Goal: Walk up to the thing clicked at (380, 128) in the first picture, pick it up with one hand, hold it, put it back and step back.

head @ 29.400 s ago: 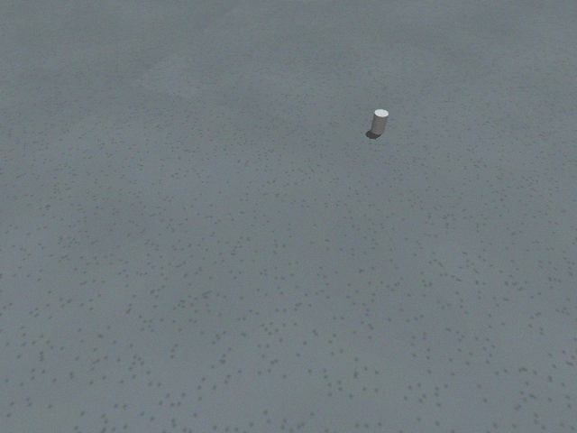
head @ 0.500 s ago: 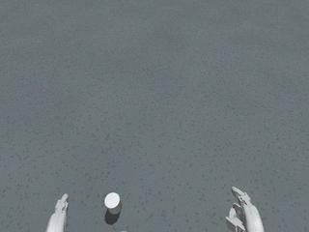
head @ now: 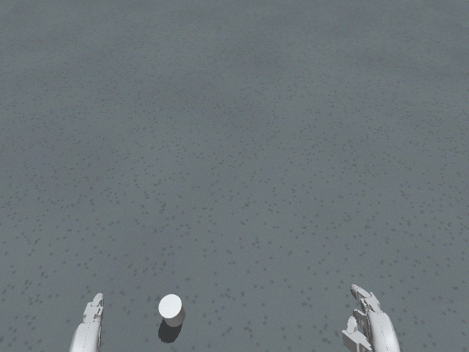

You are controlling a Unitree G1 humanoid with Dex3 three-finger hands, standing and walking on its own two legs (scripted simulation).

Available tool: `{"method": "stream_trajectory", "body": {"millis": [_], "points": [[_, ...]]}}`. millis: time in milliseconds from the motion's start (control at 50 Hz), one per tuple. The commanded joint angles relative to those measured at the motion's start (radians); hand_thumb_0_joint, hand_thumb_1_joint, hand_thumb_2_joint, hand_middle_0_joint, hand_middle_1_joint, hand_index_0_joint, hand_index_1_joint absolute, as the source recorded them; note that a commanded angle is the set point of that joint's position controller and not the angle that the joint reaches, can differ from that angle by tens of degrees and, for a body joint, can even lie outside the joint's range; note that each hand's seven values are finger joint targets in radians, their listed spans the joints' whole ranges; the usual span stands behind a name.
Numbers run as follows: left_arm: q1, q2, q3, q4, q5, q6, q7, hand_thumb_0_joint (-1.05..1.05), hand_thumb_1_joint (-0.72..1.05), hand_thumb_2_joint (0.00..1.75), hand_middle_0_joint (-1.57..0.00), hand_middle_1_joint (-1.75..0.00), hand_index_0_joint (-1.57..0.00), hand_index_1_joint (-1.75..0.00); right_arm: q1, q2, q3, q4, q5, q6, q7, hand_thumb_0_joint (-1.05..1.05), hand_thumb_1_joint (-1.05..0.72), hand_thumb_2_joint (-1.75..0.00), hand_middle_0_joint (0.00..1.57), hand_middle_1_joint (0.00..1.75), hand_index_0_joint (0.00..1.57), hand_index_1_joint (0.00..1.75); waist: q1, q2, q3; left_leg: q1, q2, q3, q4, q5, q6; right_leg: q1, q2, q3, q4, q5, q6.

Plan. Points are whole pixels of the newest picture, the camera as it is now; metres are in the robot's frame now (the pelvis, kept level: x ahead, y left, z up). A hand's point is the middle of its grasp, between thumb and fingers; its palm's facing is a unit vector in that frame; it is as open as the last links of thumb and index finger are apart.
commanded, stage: home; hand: left
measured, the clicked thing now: (172, 310) +0.39 +0.22 -0.66
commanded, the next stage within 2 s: stand in 0.02 s
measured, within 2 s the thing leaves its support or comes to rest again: neither
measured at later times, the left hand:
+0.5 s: hand out of the picture +0.16 +0.19 -0.09, palm faces +0.00 -0.94 -0.33, open 10.9 cm
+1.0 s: hand out of the picture +0.04 +0.25 -0.11, palm faces +0.00 -0.94 -0.34, open 7.4 cm
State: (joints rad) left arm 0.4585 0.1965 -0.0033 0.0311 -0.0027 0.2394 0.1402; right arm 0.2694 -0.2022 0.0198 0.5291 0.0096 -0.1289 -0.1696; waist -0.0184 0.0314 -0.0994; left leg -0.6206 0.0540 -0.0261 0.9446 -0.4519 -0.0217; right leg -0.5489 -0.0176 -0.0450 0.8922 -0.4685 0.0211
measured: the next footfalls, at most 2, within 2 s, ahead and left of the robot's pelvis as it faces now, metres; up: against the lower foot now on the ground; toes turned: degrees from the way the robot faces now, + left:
none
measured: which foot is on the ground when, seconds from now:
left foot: down 0.00-1.00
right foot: down 0.00-1.00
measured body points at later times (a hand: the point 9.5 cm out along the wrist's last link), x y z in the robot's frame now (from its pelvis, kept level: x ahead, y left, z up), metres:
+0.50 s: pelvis -0.01 -0.01 +0.01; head +0.02 +0.00 +0.46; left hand +0.15 +0.24 -0.06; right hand +0.15 -0.25 -0.09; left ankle +0.01 +0.13 -0.69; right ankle -0.01 -0.13 -0.69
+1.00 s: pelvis -0.02 +0.01 +0.05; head -0.02 +0.01 +0.50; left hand +0.04 +0.30 -0.09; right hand +0.06 -0.27 -0.09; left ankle +0.01 +0.13 -0.69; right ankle -0.01 -0.14 -0.69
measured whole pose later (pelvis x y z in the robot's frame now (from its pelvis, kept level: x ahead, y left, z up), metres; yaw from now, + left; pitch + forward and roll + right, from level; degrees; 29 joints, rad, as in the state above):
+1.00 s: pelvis -0.02 +0.01 +0.05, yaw +1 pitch -4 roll +0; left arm 0.21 0.32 0.01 1.01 0.03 0.00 0.02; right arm 0.17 -0.29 -0.02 1.04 -0.03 0.00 0.00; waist 0.01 0.00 0.05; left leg -0.21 0.00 0.01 0.49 -0.22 0.00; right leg -0.16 -0.06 -0.03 0.48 -0.26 0.04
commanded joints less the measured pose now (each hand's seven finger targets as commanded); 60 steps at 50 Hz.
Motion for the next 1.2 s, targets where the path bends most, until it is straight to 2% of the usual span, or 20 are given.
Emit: {"method": "stream_trajectory", "body": {"millis": [0, 80, 100, 140, 160, 260, 320, 360, 380, 420, 460, 520, 580, 660, 740, 820, 840, 940, 1040, 1180], "points": [[-0.012, 0.093, 0.049, -0.186, 0.005, -0.045, 0.006, 0.0, -0.54, 0.06, -0.05, -0.06, -0.05, -0.06, -0.059, -0.124, -0.05, -0.16, -0.005, -0.053, -0.016, 0.0, -0.9, -0.9, 0.2, 0.3, 0.2, 0.3, 0.001, -0.006, -0.095, 0.113, -0.034, 0.022, -0.156, 0.225, 0.018, 0.019, 0.038, -0.027, -0.138, 0.218, -0.025], [-0.021, 0.102, 0.052, -0.2, 0.003, -0.038, 0.006, 0.0, -0.52, 0.07, -0.05, -0.06, -0.05, -0.06, -0.05, -0.123, -0.049, -0.158, -0.005, -0.049, -0.017, 0.0, -0.9, -0.9, 0.2, 0.3, 0.2, 0.3, -0.002, 0.016, -0.118, 0.128, -0.034, 0.024, -0.146, 0.261, 0.018, 0.027, 0.035, -0.023, -0.134, 0.256, -0.024], [-0.018, 0.093, 0.045, -0.179, 0.003, -0.039, 0.006, 0.0, -0.56, 0.05, -0.05, -0.06, -0.05, -0.05, -0.063, -0.122, -0.045, -0.165, -0.004, -0.05, -0.016, 0.0, -0.9, -0.9, 0.2, 0.3, 0.2, 0.3, -0.005, -0.007, -0.077, 0.113, -0.034, 0.026, -0.151, 0.236, 0.019, 0.012, 0.036, -0.025, -0.141, 0.234, -0.022], [-0.035, 0.094, 0.048, -0.189, 0.002, -0.039, 0.006, 0.0, -0.4, 0.21, -0.2, -0.22, -0.2, -0.21, -0.065, -0.121, -0.044, -0.164, -0.004, -0.051, -0.014, 0.0, -0.9, -0.9, 0.2, 0.3, 0.2, 0.3, -0.002, 0.01, -0.073, 0.113, -0.033, 0.024, -0.162, 0.208, 0.017, 0.005, 0.036, -0.026, -0.14, 0.203, -0.026], [-0.034, 0.09, 0.045, -0.183, 0.004, -0.037, 0.006, 0.0, -0.32, 0.29, -0.2, -0.3, -0.2, -0.29, -0.057, -0.123, -0.048, -0.157, -0.007, -0.05, -0.017, 0.0, -0.9, -0.9, 0.2, 0.3, 0.2, 0.3, -0.006, 0.008, -0.092, 0.12, -0.032, 0.021, -0.161, 0.205, 0.018, 0.009, 0.037, -0.026, -0.139, 0.2, -0.025], [-0.005, 0.1, 0.054, -0.193, 0.004, -0.036, 0.005, 0.0, 0.08, 0.69, -0.2, -0.3, -0.2, -0.3, -0.044, -0.122, -0.048, -0.16, -0.007, -0.048, -0.02, 0.0, -0.9, -0.9, 0.2, 0.3, 0.2, 0.3, -0.006, -0.001, -0.139, 0.143, -0.035, 0.03, -0.132, 0.296, 0.02, 0.038, 0.033, -0.02, -0.13, 0.298, -0.02], [-0.039, 0.095, 0.047, -0.188, 0.004, -0.036, 0.008, 0.0, 0.32, 0.9, -0.2, -0.3, -0.2, -0.3, -0.06, -0.118, -0.044, -0.162, -0.007, -0.048, -0.019, 0.0, -0.9, -0.9, 0.2, 0.3, 0.2, 0.3, -0.005, -0.002, -0.096, 0.12, -0.035, 0.026, -0.143, 0.256, 0.02, 0.019, 0.034, -0.025, -0.136, 0.256, -0.021], [-0.036, 0.102, 0.051, -0.17, 0.005, -0.033, 0.008, 0.0, 0.48, 0.9, -0.2, -0.3, -0.2, -0.3, -0.057, -0.122, -0.046, -0.161, -0.006, -0.047, -0.021, 0.0, -0.9, -0.9, 0.2, 0.3, 0.2, 0.3, -0.006, -0.014, -0.084, 0.104, -0.038, 0.03, -0.144, 0.219, 0.024, 0.013, 0.03, -0.019, -0.151, 0.227, -0.019], [-0.19, 0.246, 0.092, 0.181, 0.098, -0.146, -0.039, 0.0, 0.56, 0.9, -0.2, -0.3, -0.2, -0.3, -0.105, -0.255, -0.085, 0.048, -0.111, 0.02, 0.039, 0.0, -0.9, -0.9, 0.2, 0.3, 0.2, 0.3, 0.031, -0.106, 0.037, 0.111, -0.011, -0.016, -0.171, 0.325, 0.055, 0.162, -0.071, 0.083, -0.201, 0.275, -0.086], [-0.175, 0.258, 0.098, 0.278, 0.1, -0.215, -0.077, 0.0, 0.72, 0.9, -0.2, -0.3, -0.2, -0.3, -0.085, -0.24, -0.091, 0.096, -0.118, 0.055, 0.085, 0.0, -0.9, -0.9, 0.2, 0.3, 0.2, 0.3, 0.021, -0.115, -0.035, 0.196, -0.003, -0.003, -0.178, 0.333, 0.088, 0.181, -0.087, 0.125, -0.185, 0.341, -0.113], [-0.186, 0.259, 0.082, 0.341, 0.074, -0.246, -0.096, 0.0, 0.88, 0.9, -0.2, -0.3, -0.2, -0.3, -0.105, -0.23, -0.093, 0.109, -0.091, 0.066, 0.114, 0.0, -0.9, -0.9, 0.2, 0.3, 0.2, 0.3, 0.028, -0.05, 0.002, 0.211, -0.012, -0.016, -0.232, 0.287, 0.088, 0.166, -0.082, 0.116, -0.217, 0.251, -0.102], [-0.226, 0.269, 0.081, 0.447, 0.054, -0.263, -0.11, 0.0, 0.9, 0.9, -0.2, -0.3, -0.2, -0.3, -0.106, -0.234, -0.097, 0.158, -0.061, 0.067, 0.147, 0.0, -0.9, -0.9, 0.2, 0.3, 0.2, 0.3, 0.03, -0.044, 0.009, 0.266, -0.013, -0.024, -0.281, 0.243, 0.073, 0.167, -0.084, 0.118, -0.264, 0.216, -0.088], [-0.256, 0.277, 0.077, 0.544, 0.05, -0.275, -0.109, 0.0, 0.9, 0.9, -0.2, -0.3, -0.2, -0.3, -0.122, -0.234, -0.102, 0.205, -0.062, 0.076, 0.153, 0.0, -0.9, -0.9, 0.2, 0.3, 0.2, 0.3, 0.028, -0.038, 0.013, 0.283, -0.014, -0.025, -0.309, 0.233, 0.074, 0.213, -0.094, 0.119, -0.308, 0.235, -0.075], [-0.269, 0.281, 0.074, 0.643, 0.041, -0.284, -0.105, 0.0, 0.9, 0.9, -0.2, -0.3, -0.2, -0.3, -0.115, -0.25, -0.101, 0.265, -0.06, 0.078, 0.154, 0.0, -0.9, -0.9, 0.2, 0.3, 0.2, 0.3, 0.031, -0.007, 0.004, 0.353, 0.01, -0.051, -0.364, 0.353, 0.076, 0.271, -0.085, 0.091, -0.31, 0.333, -0.063], [-0.269, 0.284, 0.066, 0.737, 0.035, -0.277, -0.101, 0.0, 0.9, 0.9, -0.2, -0.3, -0.2, -0.3, -0.122, -0.264, -0.097, 0.322, -0.054, 0.087, 0.151, 0.0, -0.9, -0.9, 0.2, 0.3, 0.2, 0.3, 0.036, -0.008, 0.034, 0.368, 0.027, -0.067, -0.43, 0.362, 0.074, 0.322, -0.087, 0.083, -0.365, 0.339, -0.055], [-0.268, 0.298, 0.059, 0.823, 0.031, -0.271, -0.102, 0.0, 0.9, 0.9, -0.2, -0.3, -0.2, -0.3, -0.135, -0.281, -0.091, 0.379, -0.047, 0.095, 0.148, 0.0, -0.9, -0.9, 0.2, 0.3, 0.2, 0.3, 0.036, -0.019, 0.089, 0.387, 0.035, -0.079, -0.503, 0.332, 0.064, 0.345, -0.091, 0.087, -0.438, 0.31, -0.051], [-0.274, 0.301, 0.057, 0.842, 0.031, -0.268, -0.103, 0.0, 0.9, 0.9, -0.2, -0.3, -0.2, -0.3, -0.137, -0.287, -0.089, 0.395, -0.047, 0.099, 0.148, 0.0, -0.9, -0.9, 0.2, 0.3, 0.2, 0.3, 0.032, -0.012, 0.112, 0.384, 0.037, -0.084, -0.54, 0.271, 0.061, 0.336, -0.088, 0.086, -0.456, 0.263, -0.047], [-0.288, 0.31, 0.05, 0.919, 0.03, -0.266, -0.109, 0.0, 0.9, 0.9, -0.2, -0.3, -0.2, -0.3, -0.146, -0.312, -0.088, 0.451, -0.041, 0.106, 0.15, 0.0, -0.9, -0.9, 0.2, 0.3, 0.2, 0.3, 0.028, 0.003, 0.149, 0.379, 0.046, -0.101, -0.625, 0.164, 0.052, 0.371, -0.088, 0.086, -0.519, 0.205, -0.038], [-0.292, 0.315, 0.045, 0.974, 0.03, -0.267, -0.114, 0.0, 0.9, 0.9, -0.2, -0.3, -0.2, -0.3, -0.153, -0.308, -0.084, 0.491, -0.037, 0.107, 0.152, 0.0, -0.9, -0.9, 0.2, 0.3, 0.2, 0.3, 0.029, -0.001, 0.144, 0.391, 0.049, -0.104, -0.666, 0.145, 0.045, 0.395, -0.093, 0.082, -0.547, 0.2, -0.034], [-0.308, 0.321, 0.04, 1.023, 0.031, -0.271, -0.114, 0.0, 0.9, 0.9, -0.2, -0.3, -0.2, -0.3, -0.165, -0.31, -0.081, 0.529, -0.033, 0.107, 0.155, 0.0, -0.9, -0.9, 0.2, 0.3, 0.2, 0.3, 0.025, -0.022, 0.13, 0.453, 0.048, -0.091, -0.663, 0.206, 0.041, 0.377, -0.105, 0.093, -0.588, 0.209, -0.03]]}}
